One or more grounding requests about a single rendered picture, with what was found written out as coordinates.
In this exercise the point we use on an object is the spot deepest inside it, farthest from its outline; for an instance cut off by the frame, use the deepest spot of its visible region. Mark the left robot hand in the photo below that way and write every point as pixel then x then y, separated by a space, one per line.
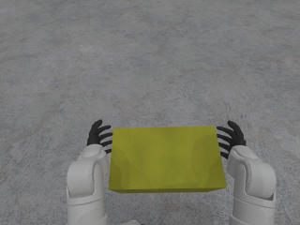
pixel 95 139

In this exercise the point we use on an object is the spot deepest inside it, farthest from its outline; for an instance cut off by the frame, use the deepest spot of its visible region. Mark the right robot hand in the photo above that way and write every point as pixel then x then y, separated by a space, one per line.
pixel 237 138

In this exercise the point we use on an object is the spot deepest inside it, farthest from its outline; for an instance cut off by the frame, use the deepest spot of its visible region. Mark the carton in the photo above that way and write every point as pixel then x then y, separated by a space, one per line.
pixel 165 160

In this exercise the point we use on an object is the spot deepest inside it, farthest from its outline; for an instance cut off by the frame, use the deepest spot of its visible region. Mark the right robot forearm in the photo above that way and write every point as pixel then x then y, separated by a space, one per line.
pixel 254 190

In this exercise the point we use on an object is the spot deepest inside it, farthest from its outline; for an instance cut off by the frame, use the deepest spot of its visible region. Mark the left robot forearm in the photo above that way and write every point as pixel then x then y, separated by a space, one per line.
pixel 85 187

